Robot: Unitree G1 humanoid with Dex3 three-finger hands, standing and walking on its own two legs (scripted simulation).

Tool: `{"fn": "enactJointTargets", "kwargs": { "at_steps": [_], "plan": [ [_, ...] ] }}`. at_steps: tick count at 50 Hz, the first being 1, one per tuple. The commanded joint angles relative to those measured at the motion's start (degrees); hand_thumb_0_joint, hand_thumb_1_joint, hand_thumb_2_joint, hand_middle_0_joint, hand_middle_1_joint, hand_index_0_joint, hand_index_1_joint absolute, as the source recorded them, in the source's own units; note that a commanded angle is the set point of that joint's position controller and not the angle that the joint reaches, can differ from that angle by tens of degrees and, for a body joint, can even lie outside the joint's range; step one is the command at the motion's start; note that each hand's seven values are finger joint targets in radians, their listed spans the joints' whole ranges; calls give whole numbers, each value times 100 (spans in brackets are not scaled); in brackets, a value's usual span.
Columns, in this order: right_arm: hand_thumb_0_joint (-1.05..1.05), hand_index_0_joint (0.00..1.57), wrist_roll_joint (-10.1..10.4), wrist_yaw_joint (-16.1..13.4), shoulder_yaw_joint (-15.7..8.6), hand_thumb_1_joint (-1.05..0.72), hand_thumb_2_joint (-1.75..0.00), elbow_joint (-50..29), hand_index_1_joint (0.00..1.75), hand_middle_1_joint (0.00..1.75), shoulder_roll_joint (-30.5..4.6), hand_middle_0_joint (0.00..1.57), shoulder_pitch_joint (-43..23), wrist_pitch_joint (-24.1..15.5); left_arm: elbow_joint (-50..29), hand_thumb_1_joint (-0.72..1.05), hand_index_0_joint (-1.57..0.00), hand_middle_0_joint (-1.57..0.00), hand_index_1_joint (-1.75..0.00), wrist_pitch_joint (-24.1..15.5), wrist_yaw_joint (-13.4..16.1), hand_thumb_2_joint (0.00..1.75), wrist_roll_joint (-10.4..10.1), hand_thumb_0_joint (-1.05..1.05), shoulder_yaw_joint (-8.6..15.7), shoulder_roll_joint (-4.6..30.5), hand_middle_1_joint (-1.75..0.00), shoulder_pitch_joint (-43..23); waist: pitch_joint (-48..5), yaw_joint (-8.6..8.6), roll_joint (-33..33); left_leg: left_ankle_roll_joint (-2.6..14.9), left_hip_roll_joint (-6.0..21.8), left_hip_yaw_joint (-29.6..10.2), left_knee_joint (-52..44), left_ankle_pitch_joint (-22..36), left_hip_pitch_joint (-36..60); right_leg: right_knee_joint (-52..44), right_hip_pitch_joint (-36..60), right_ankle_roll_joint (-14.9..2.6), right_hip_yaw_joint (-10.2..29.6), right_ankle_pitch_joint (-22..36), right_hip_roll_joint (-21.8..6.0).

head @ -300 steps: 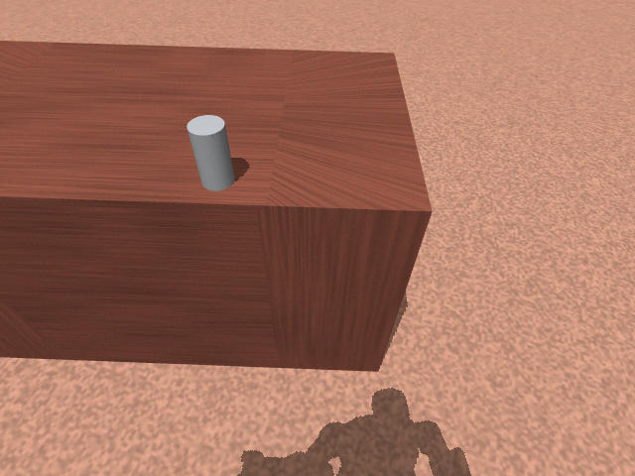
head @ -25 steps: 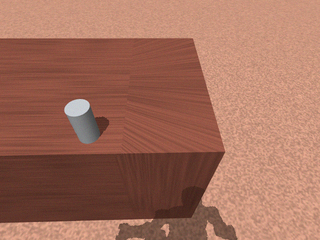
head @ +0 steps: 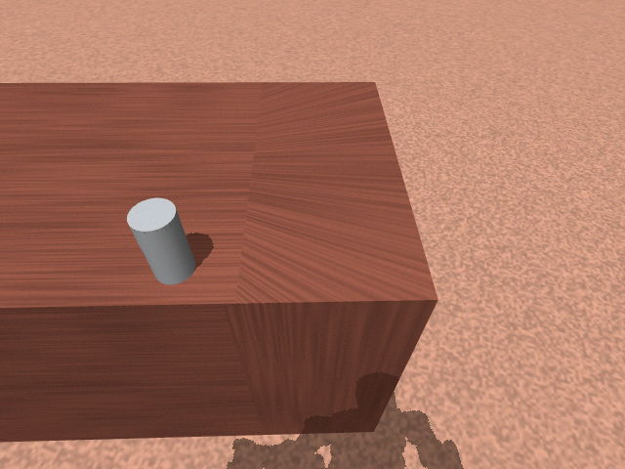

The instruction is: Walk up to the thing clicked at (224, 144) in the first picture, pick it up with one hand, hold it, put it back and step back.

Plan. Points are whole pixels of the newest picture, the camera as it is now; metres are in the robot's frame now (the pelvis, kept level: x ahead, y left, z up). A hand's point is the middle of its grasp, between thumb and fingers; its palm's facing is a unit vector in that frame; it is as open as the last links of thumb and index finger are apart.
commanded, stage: rise first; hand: left
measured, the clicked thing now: (164, 243) +0.44 +0.23 +0.03
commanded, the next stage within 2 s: go down in 1.78 s
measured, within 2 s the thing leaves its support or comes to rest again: neither
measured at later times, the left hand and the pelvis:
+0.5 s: hand (105, 447) +0.18 +0.27 -0.07, palm faces +0.23 -0.91 -0.33, open 14.9 cm; pelvis +0.00 +0.02 +0.00, yaw +0 degrees
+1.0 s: hand (63, 409) +0.19 +0.27 +0.05, palm faces +0.28 -0.88 -0.39, open 17.6 cm; pelvis +0.01 +0.02 +0.00, yaw +1 degrees
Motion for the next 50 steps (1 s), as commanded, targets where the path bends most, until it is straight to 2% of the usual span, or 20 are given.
{"fn": "enactJointTargets", "kwargs": {
  "at_steps": [1,3,4,5,6,7,8,10,11,13,14,18,24,26,27,30,36,46,49,50],
  "plan": [
    [0,20,3,-75,-247,-90,-90,-334,30,30,-1217,20,-125,-83,-320,90,-20,-20,-30,-92,82,90,1,0,264,1292,-30,-212,-428,-47,-29,351,474,-219,-283,520,-391,-310,439,-212,560,553,-633],
    [0,12,10,-70,-247,-82,-82,-319,22,22,-1239,12,-107,-92,-327,82,-12,-12,-22,-98,74,82,0,0,257,1276,-22,-191,-453,-38,45,352,479,-230,-283,593,-382,-298,466,-202,546,647,-624],
    [0,5,580,-146,17,-74,-74,-2329,14,14,-31,5,-2118,-804,-2338,74,-4,-4,-14,-541,115,74,-432,0,62,25,-14,-2201,-584,-244,92,286,-357,397,465,347,-1329,103,-101,-51,-107,114,-54],
    [0,5,672,-225,97,-66,-66,-2592,6,6,-137,4,-2074,-924,-2693,66,-4,-7,-8,-774,273,66,-646,0,149,551,-6,-1882,-822,49,-320,332,-338,390,252,62,-1023,-82,375,-13,-106,-249,-101],
    [0,5,631,-374,-315,-58,-58,-1990,5,5,-875,4,-1524,-868,-2048,58,-4,-7,-9,-742,392,58,-604,0,424,1077,-6,-1241,-541,-127,-201,334,-344,413,152,-185,-1035,-143,180,-40,-87,-479,-72],
    [0,5,614,-409,-554,-50,-50,-1616,5,5,-1009,5,-1240,-785,-1683,50,-6,-8,-9,-662,426,50,-602,0,808,1399,-7,-668,-354,57,-28,277,-333,456,267,-181,-1217,-32,174,-56,-138,-492,-31],
    [0,5,592,-465,-739,-42,-42,-1468,5,5,-1053,5,-1166,-776,-1713,42,-7,-9,-10,-587,467,42,-588,0,988,1330,-8,-389,-635,71,-127,259,-300,412,356,157,-1214,66,232,-64,-164,-142,6],
    [0,5,511,-561,-762,-27,-26,-1786,5,5,-905,5,-1177,-892,-2638,26,-7,-8,-9,-741,564,28,-538,0,817,1164,-8,-971,-1602,26,41,260,-285,379,465,730,-918,270,548,-34,-156,575,-25],
    [0,5,481,-581,-834,-25,-23,-1744,5,5,-873,5,-821,-882,-2607,20,-7,-8,-8,-717,601,27,-477,0,1053,1277,-8,-402,-1674,76,126,271,-297,361,461,879,-905,279,595,-44,-166,712,-1],
    [0,5,314,-515,-1120,-13,-20,-1501,5,5,-632,5,153,-749,-2312,11,-8,-7,-7,-590,523,22,-285,0,1209,936,-8,510,-1394,-20,69,295,-321,386,467,988,-1016,224,396,-63,-176,842,31],
    [0,5,324,-487,-971,-7,-18,-1661,5,5,-418,5,220,-736,-2602,5,-8,-7,-7,-582,501,19,-280,0,1117,731,-8,545,-1449,9,49,288,-323,388,428,1089,-927,224,445,-69,-211,918,44],
    [0,5,368,-448,-717,13,-12,-2447,5,5,-90,5,280,-666,-3650,-12,-7,-6,-6,-554,479,12,-321,0,1198,697,-7,820,-1273,103,3,265,-325,421,332,1183,-902,92,447,-61,-283,849,46],
    [0,5,377,-471,-639,38,-6,-3923,5,5,-129,5,-302,-816,-5454,-43,-5,-5,-5,-700,508,5,-365,0,1122,572,-5,318,-725,99,111,249,-253,356,98,640,-960,17,265,-98,-335,245,84],
    [0,5,337,-480,-684,44,-4,-3799,5,5,-74,5,160,-850,-5800,-54,-5,-5,-5,-735,549,3,-344,0,1296,657,-5,667,-728,133,237,242,-253,347,133,782,-883,54,356,-110,-351,355,88],
    [0,5,325,-453,-601,46,-4,-3919,5,5,24,5,153,-880,-6147,-56,-5,-5,-6,-766,545,3,-340,0,1270,637,-5,760,-786,167,338,222,-256,336,161,940,-842,78,430,-116,-363,478,92],
    [0,5,254,-480,-913,48,-3,-4022,5,5,-285,5,113,-923,-6467,-58,-5,-5,-6,-773,564,2,-322,0,1451,694,-6,1060,-882,106,230,196,-230,318,247,1262,-689,116,526,-116,-361,745,105],
    [0,5,247,-339,-927,49,-3,-3661,5,5,62,5,806,-855,-7196,-57,-5,-5,-5,-877,394,0,-330,0,1518,554,-5,1723,-682,134,325,135,-211,292,250,1662,-621,186,561,-147,-434,1031,125],
    [0,5,188,-333,-1196,51,-3,-3919,5,5,-188,5,211,-900,-8019,-58,-4,-5,-6,-1149,326,2,-312,0,1865,755,-5,1726,-727,240,238,157,-256,272,276,1596,-586,175,702,-124,-410,956,77],
    [0,5,181,-307,-1024,49,-3,-3846,5,5,60,5,236,-899,-8122,-59,-5,-5,-6,-1230,317,2,-301,0,1952,750,-5,1783,-746,258,237,176,-280,284,296,1604,-590,191,761,-115,-401,999,57],
    [0,5,176,-338,-1232,51,-3,-3838,5,5,-183,5,248,-902,-8043,-59,-4,-5,-5,-1247,314,3,-303,0,1971,778,-5,1847,-678,225,112,191,-275,270,278,1525,-583,178,699,-104,-418,925,71]
  ]
}}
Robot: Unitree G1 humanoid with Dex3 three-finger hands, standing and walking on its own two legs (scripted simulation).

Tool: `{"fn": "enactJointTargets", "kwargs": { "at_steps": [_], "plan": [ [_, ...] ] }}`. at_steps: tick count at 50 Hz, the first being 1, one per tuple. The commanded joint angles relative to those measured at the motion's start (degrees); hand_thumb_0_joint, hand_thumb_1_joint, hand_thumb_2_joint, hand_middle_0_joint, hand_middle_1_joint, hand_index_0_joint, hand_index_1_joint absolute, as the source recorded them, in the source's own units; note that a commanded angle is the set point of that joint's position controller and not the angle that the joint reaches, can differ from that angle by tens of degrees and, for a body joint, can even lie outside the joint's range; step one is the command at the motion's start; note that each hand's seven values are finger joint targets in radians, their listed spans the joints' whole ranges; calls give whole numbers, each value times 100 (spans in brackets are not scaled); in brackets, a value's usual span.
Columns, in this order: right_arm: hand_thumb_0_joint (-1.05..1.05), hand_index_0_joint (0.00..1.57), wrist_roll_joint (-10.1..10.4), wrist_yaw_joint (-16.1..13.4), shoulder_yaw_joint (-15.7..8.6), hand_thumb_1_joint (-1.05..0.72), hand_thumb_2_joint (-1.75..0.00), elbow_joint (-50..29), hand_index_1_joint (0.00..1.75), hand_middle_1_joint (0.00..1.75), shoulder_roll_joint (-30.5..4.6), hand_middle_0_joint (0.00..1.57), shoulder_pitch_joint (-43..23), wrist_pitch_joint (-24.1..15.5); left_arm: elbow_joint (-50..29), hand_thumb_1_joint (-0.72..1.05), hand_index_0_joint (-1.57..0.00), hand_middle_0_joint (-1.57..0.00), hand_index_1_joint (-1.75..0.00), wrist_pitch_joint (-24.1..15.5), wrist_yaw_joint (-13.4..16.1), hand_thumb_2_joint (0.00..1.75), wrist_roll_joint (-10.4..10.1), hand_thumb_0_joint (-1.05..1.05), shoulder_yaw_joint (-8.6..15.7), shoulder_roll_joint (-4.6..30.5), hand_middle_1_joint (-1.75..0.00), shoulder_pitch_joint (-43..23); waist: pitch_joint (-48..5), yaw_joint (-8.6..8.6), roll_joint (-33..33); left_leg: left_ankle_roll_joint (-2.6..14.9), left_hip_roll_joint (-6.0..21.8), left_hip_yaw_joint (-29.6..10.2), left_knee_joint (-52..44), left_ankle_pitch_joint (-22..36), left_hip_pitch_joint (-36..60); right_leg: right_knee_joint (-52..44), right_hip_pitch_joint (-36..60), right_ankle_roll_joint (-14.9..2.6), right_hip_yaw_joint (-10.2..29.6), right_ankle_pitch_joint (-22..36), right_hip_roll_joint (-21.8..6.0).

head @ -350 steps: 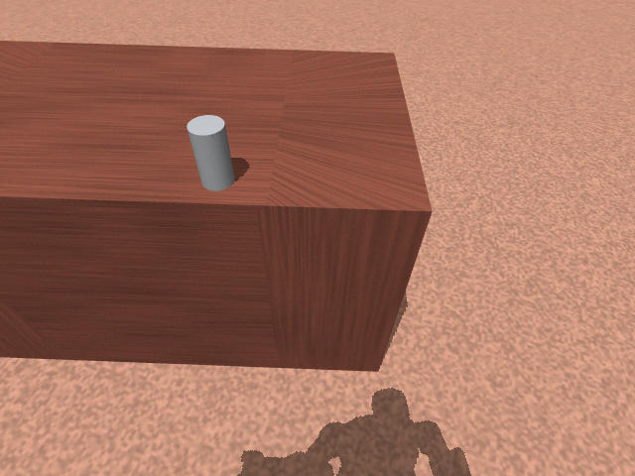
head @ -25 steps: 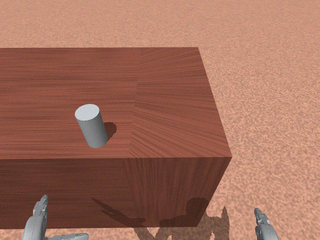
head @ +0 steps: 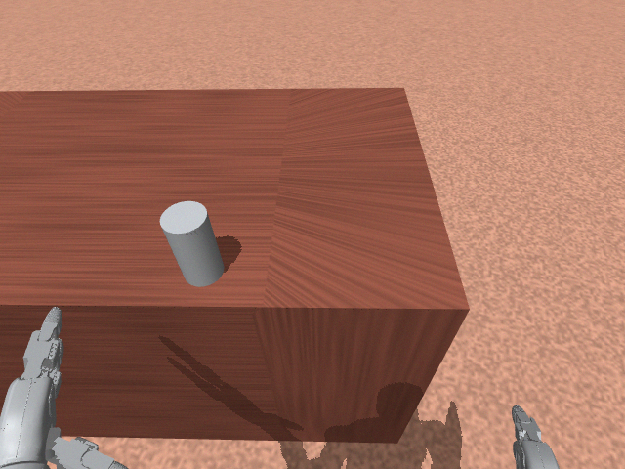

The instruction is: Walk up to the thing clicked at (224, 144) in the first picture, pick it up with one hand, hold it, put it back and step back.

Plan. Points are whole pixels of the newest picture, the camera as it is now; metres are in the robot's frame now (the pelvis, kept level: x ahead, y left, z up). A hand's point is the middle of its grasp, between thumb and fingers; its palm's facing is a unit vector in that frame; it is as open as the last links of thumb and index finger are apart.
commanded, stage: rise first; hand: left
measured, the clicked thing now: (194, 245) +0.43 +0.20 +0.04
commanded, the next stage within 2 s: go down in 0.78 s
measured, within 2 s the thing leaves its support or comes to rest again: neither
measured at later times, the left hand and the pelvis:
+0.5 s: hand (56, 403) +0.17 +0.26 +0.11, palm faces +0.35 -0.82 -0.45, open 17.6 cm; pelvis -0.02 -0.01 +0.00, yaw +1 degrees
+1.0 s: hand (41, 391) +0.17 +0.25 +0.14, palm faces +0.37 -0.82 -0.44, open 17.7 cm; pelvis -0.02 -0.01 +0.00, yaw +1 degrees
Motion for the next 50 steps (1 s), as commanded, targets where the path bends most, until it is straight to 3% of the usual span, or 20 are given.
{"fn": "enactJointTargets", "kwargs": {
  "at_steps": [1,3,8,9,11,13,18,20,23,25,29,31,33,34,39,43,45,46,47,50],
  "plan": [
    [0,5,-11,-83,-544,50,-3,-938,5,5,-1069,5,-416,-302,-1245,-59,-5,-5,-5,-461,86,2,-32,0,817,1116,-5,-181,-598,-55,-162,38,-133,306,-322,1873,-388,-152,724,-246,-407,1175,207],
    [0,5,5,-23,-204,51,-3,-771,5,5,-610,5,-344,-274,-1364,-58,-4,-5,-5,-505,51,2,-34,0,778,1025,-4,-160,-548,38,-109,77,-179,323,-336,1723,-425,-200,726,-237,-414,1091,168],
    [0,5,15,-41,-345,52,-3,-784,5,5,-739,5,-344,-286,-1464,-57,-3,-4,-5,-635,31,2,-52,0,980,1188,-4,-279,-461,-15,-284,141,-212,331,-350,1443,-472,-253,638,-194,-416,909,142],
    [0,5,25,-8,-97,52,-3,-736,5,5,-500,5,-411,-286,-1527,-58,-4,-4,-5,-671,23,2,-59,0,979,1178,-4,-296,-366,61,-194,160,-251,357,-370,1283,-538,-293,636,-183,-400,774,117],
    [0,5,11,-64,-479,54,-3,-783,5,5,-884,5,-520,-331,-1612,-56,-3,-4,-4,-734,38,3,-59,0,1083,1254,-4,-309,-419,16,-182,156,-244,350,-405,1189,-472,-275,570,-193,-394,685,132],
    [0,5,20,-34,-296,53,-3,-726,5,5,-711,5,-523,-349,-1705,-57,-4,-4,-5,-769,25,3,-67,0,1106,1271,-4,-403,-307,65,-80,132,-234,318,-440,1083,-563,-294,537,-205,-429,553,148],
    [0,5,11,-58,-564,53,-3,-701,5,5,-968,5,-709,-439,-1775,-57,-3,-4,-5,-877,44,4,-63,0,1191,1322,-5,-477,-434,-17,-162,152,-229,287,-429,1030,-489,-264,528,-194,-432,532,156],
    [0,5,22,-28,-267,52,-4,-635,5,5,-629,5,-719,-442,-1876,-58,-4,-4,-5,-930,42,4,-42,0,1121,1237,-5,-559,-421,73,-159,148,-231,270,-454,1044,-515,-270,562,-199,-437,515,146],
    [0,5,-9,-76,-513,52,-4,-502,5,5,-895,5,-584,-474,-1581,-58,-3,-4,-6,-974,67,5,-26,0,1228,1317,-5,-511,-463,-35,-297,168,-227,283,-439,979,-474,-281,541,-167,-424,492,143],
    [0,5,19,-53,-320,53,-4,-563,5,5,-691,5,-717,-503,-1835,-58,-3,-4,-6,-1041,56,6,-48,0,1214,1315,-5,-630,-391,60,-147,174,-257,290,-473,883,-540,-293,556,-180,-427,391,136],
    [0,5,7,-69,-540,52,-4,-595,5,5,-968,5,-659,-541,-1735,-58,-3,-4,-6,-1081,55,6,-48,0,1323,1387,-5,-586,-373,23,-250,165,-233,278,-507,782,-576,-310,524,-178,-442,303,161],
    [0,5,23,-30,-301,52,-5,-471,5,5,-636,5,-606,-530,-1827,-59,-3,-4,-6,-1132,50,7,-38,0,1325,1367,-5,-609,-396,116,-116,154,-243,285,-507,868,-607,-293,599,-191,-428,370,136],
    [0,5,22,-49,-563,52,-5,-488,5,5,-938,5,-505,-524,-1647,-59,-3,-4,-6,-1143,60,7,-56,0,1394,1426,-5,-417,-344,67,-165,154,-242,291,-493,900,-635,-303,600,-186,-428,400,138],
    [0,5,28,-20,-359,52,-5,-680,5,5,-741,5,-711,-555,-1933,-60,-3,-5,-6,-1178,42,7,-51,0,1277,1316,-5,-607,-408,134,-154,136,-224,267,-507,941,-623,-277,632,-193,-438,412,148],
    [0,5,29,-41,-582,52,-6,-546,5,5,-971,5,-516,-564,-1773,-61,-3,-5,-7,-1200,51,9,-57,0,1414,1423,-5,-517,-366,30,-97,140,-219,278,-523,831,-592,-296,548,-190,-443,343,170],
    [0,5,52,-19,-411,51,-6,-670,5,5,-774,5,-795,-622,-2292,-61,-3,-5,-7,-1298,34,10,-81,0,1254,1311,-5,-749,-246,97,-23,167,-263,313,-576,619,-660,-346,518,-177,-435,152,162],
    [0,5,37,-40,-532,52,-4,-474,5,5,-944,5,-569,-618,-2128,-61,-6,-5,-8,-1273,44,4,-73,0,1450,1474,-9,-648,-215,81,-28,150,-218,268,-598,588,-681,-301,465,-184,-462,129,194],
    [0,5,-29,65,-273,51,-5,-297,5,5,-604,5,-742,-608,-1926,-61,-6,-6,-7,-1465,-120,5,-137,0,1182,852,-7,-642,-361,6,-342,136,-247,292,-235,541,-840,-130,287,-135,-403,18,170],
    [0,5,-31,61,-426,51,-5,-343,5,5,-752,5,-850,-589,-1883,-61,-7,-7,-9,-1534,-162,4,-178,0,1544,1214,-9,-664,-501,111,-268,128,-259,291,-186,595,-829,-86,319,-132,-395,23,158],
    [0,5,-50,61,-468,51,-5,-637,5,5,-846,5,-736,-542,-1889,-61,-7,-7,-8,-1615,-261,4,-234,0,1674,1386,-8,-1024,-753,-1,-365,146,-273,271,-63,734,-818,-42,374,-122,-345,235,118]
  ]
}}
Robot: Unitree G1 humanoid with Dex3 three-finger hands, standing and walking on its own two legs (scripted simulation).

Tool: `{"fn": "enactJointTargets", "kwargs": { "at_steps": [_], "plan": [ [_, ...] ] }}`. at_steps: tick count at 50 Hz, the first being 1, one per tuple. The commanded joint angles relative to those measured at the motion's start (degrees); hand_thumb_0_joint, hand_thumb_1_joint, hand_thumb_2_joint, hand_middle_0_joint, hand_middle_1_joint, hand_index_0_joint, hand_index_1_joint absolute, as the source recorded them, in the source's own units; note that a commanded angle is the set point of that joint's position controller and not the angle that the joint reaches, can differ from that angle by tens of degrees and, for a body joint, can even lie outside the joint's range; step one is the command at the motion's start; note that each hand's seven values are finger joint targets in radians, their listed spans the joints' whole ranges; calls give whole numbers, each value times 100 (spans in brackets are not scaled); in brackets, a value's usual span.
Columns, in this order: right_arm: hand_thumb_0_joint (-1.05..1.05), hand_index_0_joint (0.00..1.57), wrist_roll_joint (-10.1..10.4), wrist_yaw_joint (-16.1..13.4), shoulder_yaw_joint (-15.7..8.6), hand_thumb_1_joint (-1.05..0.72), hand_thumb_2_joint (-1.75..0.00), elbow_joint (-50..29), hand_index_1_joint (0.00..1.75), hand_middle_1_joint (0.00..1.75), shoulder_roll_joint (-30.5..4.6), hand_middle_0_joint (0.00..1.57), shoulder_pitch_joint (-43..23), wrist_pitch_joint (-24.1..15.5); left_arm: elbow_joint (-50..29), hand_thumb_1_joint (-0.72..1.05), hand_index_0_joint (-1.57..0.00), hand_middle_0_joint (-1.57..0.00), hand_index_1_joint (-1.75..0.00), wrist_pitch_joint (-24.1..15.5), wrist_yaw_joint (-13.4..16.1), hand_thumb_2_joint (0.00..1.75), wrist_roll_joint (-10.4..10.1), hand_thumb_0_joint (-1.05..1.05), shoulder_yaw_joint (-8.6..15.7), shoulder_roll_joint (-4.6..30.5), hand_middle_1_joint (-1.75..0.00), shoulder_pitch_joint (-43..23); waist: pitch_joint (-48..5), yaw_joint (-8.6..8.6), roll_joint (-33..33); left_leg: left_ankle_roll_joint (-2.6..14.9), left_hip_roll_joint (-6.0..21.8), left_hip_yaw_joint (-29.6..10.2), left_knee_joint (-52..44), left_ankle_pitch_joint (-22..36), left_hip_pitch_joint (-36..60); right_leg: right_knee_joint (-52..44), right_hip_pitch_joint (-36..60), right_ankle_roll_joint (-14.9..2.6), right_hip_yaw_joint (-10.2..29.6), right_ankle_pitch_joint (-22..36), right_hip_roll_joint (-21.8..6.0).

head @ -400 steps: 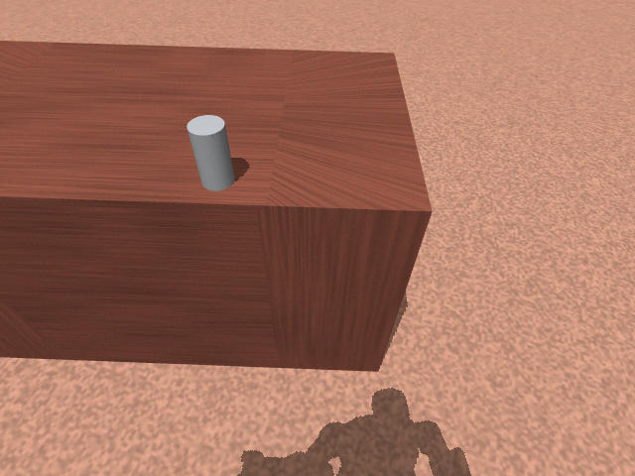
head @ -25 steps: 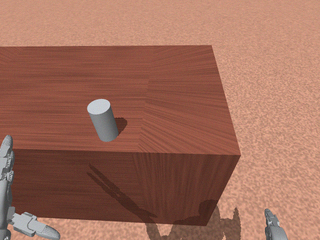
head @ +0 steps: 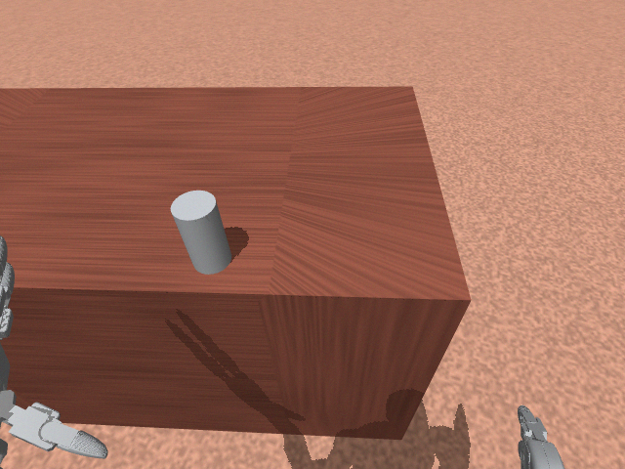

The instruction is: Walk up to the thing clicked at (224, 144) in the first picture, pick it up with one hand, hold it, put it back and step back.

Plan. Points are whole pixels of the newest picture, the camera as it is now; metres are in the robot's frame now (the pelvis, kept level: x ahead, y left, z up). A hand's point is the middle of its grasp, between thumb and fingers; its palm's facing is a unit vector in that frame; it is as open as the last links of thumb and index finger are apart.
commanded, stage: go down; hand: left
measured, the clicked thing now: (203, 234) +0.46 +0.20 +0.04
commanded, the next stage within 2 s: none
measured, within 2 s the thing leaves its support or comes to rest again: neither
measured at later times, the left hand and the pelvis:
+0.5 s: hand (39, 285) +0.27 +0.31 +0.15, palm faces +0.27 -0.92 -0.27, open 17.6 cm; pelvis +0.01 +0.01 +0.00, yaw +0 degrees
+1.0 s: hand (27, 268) +0.30 +0.34 +0.15, palm faces +0.22 -0.97 -0.13, open 17.6 cm; pelvis +0.00 +0.01 +0.00, yaw +0 degrees
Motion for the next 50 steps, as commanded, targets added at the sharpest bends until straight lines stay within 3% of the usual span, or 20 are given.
{"fn": "enactJointTargets", "kwargs": {
  "at_steps": [1,3,8,9,11,14,17,18,20,23,26,30,32,35,36,40,44,46,49,50],
  "plan": [
    [0,5,29,-4,-101,52,-5,-1174,5,5,-679,5,-643,-221,-883,-61,-6,-6,-8,-420,-33,6,-176,0,897,1257,-8,-879,-765,-52,-336,159,-243,353,-260,710,-608,-266,578,-98,-299,241,162],
    [0,5,24,-43,-199,52,-5,-1018,5,5,-797,5,-463,-154,-667,-61,-6,-6,-7,-384,-64,6,-226,0,1062,1443,-7,-903,-674,-87,-260,140,-237,353,-245,711,-675,-201,518,-102,-297,267,169],
    [0,5,83,-94,42,52,-5,-1106,5,5,-580,5,-521,-149,-452,-61,-5,-6,-7,-154,-312,7,-426,0,1063,1531,-6,-1631,-683,-172,-60,160,-276,368,-206,551,-753,-190,423,-93,-267,173,126],
    [0,5,84,-132,-102,52,-5,-950,5,5,-737,5,-391,-141,-352,-61,-5,-5,-6,-91,-393,7,-468,0,1123,1618,-6,-1789,-710,-253,-47,147,-248,340,-204,616,-711,-155,327,-100,-271,252,151],
    [0,5,113,-145,159,52,-5,-1051,5,5,-548,5,-360,-166,-237,-60,-5,-5,-6,23,-582,7,-548,0,1099,1687,-5,-2102,-702,-283,14,126,-224,303,-200,730,-728,-115,320,-119,-294,357,166],
    [0,5,120,-234,106,51,-5,-1146,5,5,-728,5,-633,-199,-7,-61,-4,-5,-6,226,-861,8,-703,0,1158,1875,-5,-2584,-931,-259,29,120,-211,262,-183,839,-651,-104,390,-132,-292,414,174],
    [0,5,146,-256,408,52,-5,-1115,5,5,-501,5,-434,-176,419,-56,-4,-4,-6,426,-1121,9,-846,0,1334,2107,-5,-2718,-1001,-207,77,118,-209,261,-166,1037,-715,-92,478,-158,-289,598,161],
    [0,5,161,-289,232,52,-5,-1086,5,5,-675,5,-435,-174,581,-57,-4,-4,-6,493,-1218,9,-901,0,1317,2113,-5,-2805,-947,-241,125,104,-203,253,-175,1040,-711,-80,408,-173,-296,571,177],
    [0,5,152,-333,270,52,-5,-1306,5,5,-754,5,-489,-182,691,-56,-4,-4,-6,609,-1357,9,-1025,0,1593,2420,-5,-3085,-1320,-230,113,102,-188,257,-109,1330,-623,-58,611,-172,-286,854,163],
    [0,5,166,-328,425,52,-5,-1226,5,5,-605,5,-353,-171,947,-55,-3,-4,-5,815,-1572,9,-1136,0,1570,2368,-5,-3162,-1301,-144,200,76,-170,246,-142,1417,-687,-37,616,-204,-304,875,172],
    [0,5,146,-323,517,52,-5,-1375,5,5,-574,5,-436,-233,911,-55,-3,-3,-4,925,-1753,9,-1148,0,1353,2086,-4,-3066,-1355,-104,290,25,-110,225,-143,1687,-598,55,567,-235,-345,983,225],
    [0,5,116,-339,303,52,-6,-1495,5,5,-867,5,-419,-249,883,-58,-3,-3,-4,1019,-1821,8,-1141,0,1501,2353,-4,-3434,-1406,-134,197,-4,-71,208,-102,1850,-598,73,535,-228,-345,1050,247],
    [0,5,110,-322,518,53,-5,-1448,5,5,-618,5,-294,-244,1016,-53,-2,-3,-3,1055,-1814,8,-1146,0,1576,2359,-3,-3432,-1273,-137,115,21,-100,243,-72,1744,-693,29,527,-203,-337,1005,233],
    [0,5,95,-326,488,52,-5,-1247,5,5,-614,5,-98,-233,828,-53,-2,-3,-4,1046,-1818,9,-1130,0,1479,2305,-3,-3674,-1306,-163,240,1,-89,250,-61,1811,-650,92,420,-217,-325,1043,247],
    [0,5,80,-348,388,53,-5,-1337,5,5,-728,5,-89,-232,923,-52,-2,-3,-4,1063,-1802,10,-1098,0,1695,2552,-3,-3584,-1407,-155,232,1,-98,264,-22,1889,-625,94,492,-219,-306,1121,232],
    [0,5,77,-358,440,53,-5,-1197,5,5,-702,5,-199,-286,1082,-50,-2,-2,-4,1148,-1928,10,-1122,0,1490,2477,-3,-4105,-1206,-275,356,27,-118,257,-34,1737,-670,73,352,-202,-290,1092,213],
    [0,5,111,-430,561,53,-5,-1009,5,5,-688,5,-541,-377,1674,-59,-1,-2,-5,1206,-2150,11,-1242,0,1642,3029,-4,-5070,-1185,-301,387,94,-151,225,-121,1134,-845,-15,237,-189,-269,668,186],
    [0,5,103,-452,729,54,-5,-669,5,5,-500,5,-403,-405,2344,-61,-2,-2,-5,1299,-2336,11,-1286,0,1481,2883,-4,-5162,-1094,-368,267,144,-176,223,-123,842,-916,-53,129,-182,-279,442,195],
    [0,5,88,-561,497,54,-5,-685,5,5,-939,5,-385,-491,2896,-61,-2,-2,-5,1397,-2625,11,-1346,0,1606,3316,-4,-5593,-1517,-489,310,155,-168,180,-116,847,-768,-44,133,-189,-276,508,208],
    [0,5,76,-566,600,55,-5,-752,5,5,-934,5,-469,-526,2967,-61,-2,-2,-5,1440,-2697,11,-1339,0,1596,3415,-4,-5836,-1557,-448,348,152,-161,157,-157,830,-754,-40,138,-191,-298,491,224]
  ]
}}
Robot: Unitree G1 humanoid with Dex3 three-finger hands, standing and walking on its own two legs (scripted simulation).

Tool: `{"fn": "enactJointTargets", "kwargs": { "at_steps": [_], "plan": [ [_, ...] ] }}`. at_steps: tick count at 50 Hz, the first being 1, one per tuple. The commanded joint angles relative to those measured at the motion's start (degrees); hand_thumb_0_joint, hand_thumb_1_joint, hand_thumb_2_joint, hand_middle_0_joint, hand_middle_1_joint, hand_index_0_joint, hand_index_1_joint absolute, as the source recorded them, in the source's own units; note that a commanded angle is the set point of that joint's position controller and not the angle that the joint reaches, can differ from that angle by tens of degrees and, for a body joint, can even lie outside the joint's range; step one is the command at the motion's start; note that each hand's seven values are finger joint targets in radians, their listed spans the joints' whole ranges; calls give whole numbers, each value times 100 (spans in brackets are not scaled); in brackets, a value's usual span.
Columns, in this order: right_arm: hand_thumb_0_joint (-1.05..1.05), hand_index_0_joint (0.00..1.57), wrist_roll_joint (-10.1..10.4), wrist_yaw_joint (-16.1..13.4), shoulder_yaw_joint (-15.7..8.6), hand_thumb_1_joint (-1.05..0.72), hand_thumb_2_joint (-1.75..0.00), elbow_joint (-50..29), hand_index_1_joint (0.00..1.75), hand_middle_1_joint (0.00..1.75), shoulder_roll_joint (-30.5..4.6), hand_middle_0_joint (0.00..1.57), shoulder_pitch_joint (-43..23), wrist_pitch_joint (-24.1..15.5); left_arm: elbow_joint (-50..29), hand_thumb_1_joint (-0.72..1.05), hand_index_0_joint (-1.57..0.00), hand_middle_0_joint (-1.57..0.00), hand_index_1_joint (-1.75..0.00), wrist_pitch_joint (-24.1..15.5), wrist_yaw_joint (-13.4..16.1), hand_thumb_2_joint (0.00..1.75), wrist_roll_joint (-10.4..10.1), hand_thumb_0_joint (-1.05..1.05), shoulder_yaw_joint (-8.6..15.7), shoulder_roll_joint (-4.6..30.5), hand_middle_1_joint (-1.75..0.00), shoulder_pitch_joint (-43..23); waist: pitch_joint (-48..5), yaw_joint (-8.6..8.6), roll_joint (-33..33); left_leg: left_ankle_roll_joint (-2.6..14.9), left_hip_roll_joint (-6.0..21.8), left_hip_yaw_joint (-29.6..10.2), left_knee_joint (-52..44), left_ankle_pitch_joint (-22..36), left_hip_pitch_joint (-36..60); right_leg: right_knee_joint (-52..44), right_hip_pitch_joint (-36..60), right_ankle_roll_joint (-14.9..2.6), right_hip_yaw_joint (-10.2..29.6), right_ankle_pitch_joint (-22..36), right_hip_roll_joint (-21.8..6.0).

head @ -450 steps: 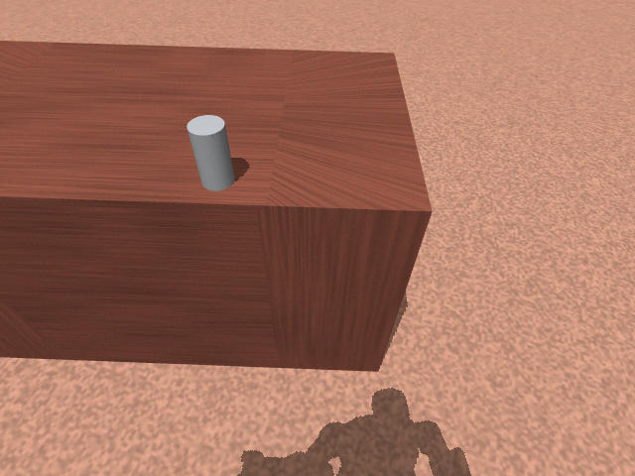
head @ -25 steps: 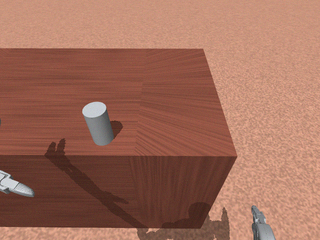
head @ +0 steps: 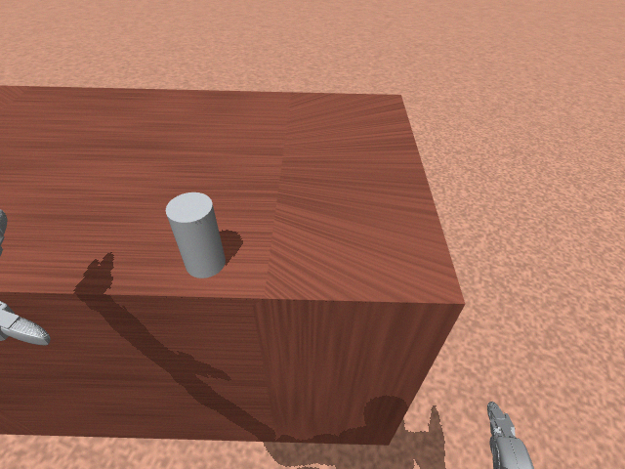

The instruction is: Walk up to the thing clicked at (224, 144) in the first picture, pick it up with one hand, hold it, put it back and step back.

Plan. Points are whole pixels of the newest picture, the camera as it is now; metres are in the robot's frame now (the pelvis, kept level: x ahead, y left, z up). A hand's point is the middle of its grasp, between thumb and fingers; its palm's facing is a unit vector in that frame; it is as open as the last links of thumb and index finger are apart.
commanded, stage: go down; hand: left
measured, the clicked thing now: (198, 237) +0.45 +0.19 +0.04
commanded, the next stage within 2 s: approach in 1.88 s
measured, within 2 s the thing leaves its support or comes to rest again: neither
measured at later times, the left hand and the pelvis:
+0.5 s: hand (16, 229) +0.35 +0.36 +0.16, palm faces +0.15 -0.99 +0.00, open 17.7 cm; pelvis +0.00 +0.00 +0.00, yaw +0 degrees
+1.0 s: hand (16, 217) +0.37 +0.37 +0.16, palm faces +0.14 -0.99 +0.00, open 17.7 cm; pelvis +0.02 +0.01 +0.00, yaw -1 degrees
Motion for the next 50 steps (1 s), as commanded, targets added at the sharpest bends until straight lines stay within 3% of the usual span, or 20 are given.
{"fn": "enactJointTargets", "kwargs": {
  "at_steps": [1,2,5,8,12,15,23,26,27,31,32,34,36,38,43,44,46,47,48,50],
  "plan": [
    [0,5,6,-156,-212,55,-5,-797,5,5,-964,5,-428,-396,-393,-61,-2,-2,-6,-179,-340,11,-170,0,560,2357,-5,-2361,-1224,-194,534,81,-119,183,-608,1179,-103,-281,678,-256,-259,681,255],
    [0,5,9,-149,65,56,-5,-683,5,5,-674,5,-472,-407,-215,-61,-2,-2,-6,-153,-425,12,-187,0,472,2289,-5,-2518,-1122,-160,613,94,-147,201,-602,1162,-170,-299,669,-254,-261,648,246],
    [0,5,-11,-255,-198,55,-5,-945,5,5,-1079,5,-559,-505,328,-58,-1,-2,-5,-174,-580,12,-235,0,747,2732,-4,-2742,-1385,-205,321,100,-135,175,-602,1137,-217,-320,711,-244,-255,577,257],
    [0,5,-28,-264,203,56,-5,-802,5,5,-711,5,-658,-537,805,-58,-2,-2,-5,-143,-752,11,-215,0,663,2824,-4,-3004,-1270,-110,436,120,-188,215,-565,1108,-399,-349,673,-235,-213,548,224],
    [0,5,-37,-382,102,56,-5,-990,5,5,-955,5,-749,-600,1310,-55,-2,-2,-4,-97,-905,11,-169,0,801,3235,-3,-3116,-1397,-158,417,119,-203,215,-549,1130,-416,-360,628,-235,-202,557,220],
    [0,5,-55,-417,232,56,-5,-901,5,5,-832,5,-591,-615,1382,-58,-2,-2,-4,-59,-985,11,-167,0,665,3221,-3,-3545,-1456,-227,515,111,-183,209,-536,1241,-356,-335,573,-251,-204,662,246],
    [0,5,-102,-530,141,55,-5,-1102,5,5,-1001,5,-345,-727,1684,-58,-3,-4,-4,-151,-1012,8,-48,0,807,3617,-3,-3713,-1829,-378,586,94,-195,214,-335,1650,-211,-239,484,-241,-204,1081,254],
    [0,5,-91,-493,409,55,-5,-814,5,5,-664,5,-290,-695,1628,-59,-4,-4,-4,-162,-1030,8,-47,0,565,3356,-3,-3782,-1664,-291,863,48,-160,184,-312,1905,-195,-183,355,-287,-244,1198,278],
    [0,5,-98,-514,205,56,-5,-1056,5,5,-903,5,-393,-740,1593,-60,-4,-4,-4,-189,-1021,8,-39,0,635,3436,-3,-3825,-1930,-356,874,29,-136,177,-262,2061,2,-166,311,-291,-239,1284,283],
    [0,5,-115,-502,237,55,-5,-1016,5,5,-929,5,-289,-748,1586,-59,-4,-4,-3,-200,-1020,7,-36,0,731,3588,-2,-3800,-2071,-362,924,2,-99,150,-175,2402,56,-121,353,-299,-253,1490,286],
    [0,5,-117,-491,295,55,-5,-823,5,5,-789,5,-312,-718,1539,-60,-4,-4,-3,-206,-1029,6,-24,0,573,3452,-3,-3902,-1935,-333,858,18,-101,132,-187,2343,-74,-121,325,-300,-262,1435,291],
    [0,5,-117,-542,7,55,-5,-846,5,5,-1112,5,-408,-739,1696,-61,-5,-4,-4,-217,-1024,6,-42,0,803,3671,-4,-3683,-1942,-334,770,27,-131,147,-193,2221,-142,-133,405,-290,-248,1418,266],
    [0,5,-118,-495,195,55,-5,-701,5,5,-894,5,-322,-732,1589,-59,-5,-4,-4,-213,-1050,6,-68,0,705,3543,-3,-3838,-1869,-308,790,39,-129,166,-145,2289,-176,-85,376,-288,-239,1486,277],
    [0,5,-113,-516,68,54,-5,-995,5,5,-1098,5,-416,-749,1703,-60,-4,-4,-4,-197,-1022,6,-55,0,784,3606,-3,-3642,-1916,-326,770,3,-76,122,-151,2432,-88,-61,300,-305,-272,1464,311],
    [0,5,-107,-453,211,54,-5,-708,5,5,-865,5,-219,-685,1584,-60,-4,-4,-4,-194,-1043,7,-81,0,704,3536,-3,-3874,-1975,-300,822,-12,-58,104,-74,2679,-145,-13,278,-319,-259,1556,311],
    [0,5,-107,-485,76,54,-5,-921,5,5,-1076,5,-278,-694,1789,-60,-4,-4,-4,-179,-1051,7,-72,0,911,3756,-3,-3660,-2058,-336,769,-9,-61,124,-49,2829,-82,-24,364,-307,-253,1666,296],
    [0,5,-107,-428,332,54,-5,-911,5,5,-804,5,-383,-703,1614,-58,-4,-4,-4,-192,-1101,8,-72,0,652,3483,-3,-3908,-2150,-330,900,-25,-37,102,-11,3004,0,35,287,-329,-236,1726,295],
    [0,5,-119,-459,125,54,-5,-775,5,5,-1014,5,-360,-690,1710,-58,-4,-4,-3,-183,-1086,7,-43,0,848,3798,-3,-3868,-2078,-319,1022,-35,-39,115,-11,2994,-28,13,276,-329,-235,1681,290],
    [0,5,-134,-471,115,55,-5,-863,5,5,-1031,5,-472,-700,1729,-56,-4,-4,-3,-176,-1101,7,-9,0,633,3577,-3,-3941,-1980,-380,954,-36,-19,93,-43,2894,19,-2,135,-333,-252,1566,312],
    [0,5,-140,-456,195,55,-5,-889,5,5,-965,5,-550,-719,1676,-56,-4,-4,-3,-196,-1083,7,16,0,662,3707,-3,-4178,-2029,-338,910,-5,-79,123,-41,2538,-144,-28,244,-317,-229,1478,283]
  ]
}}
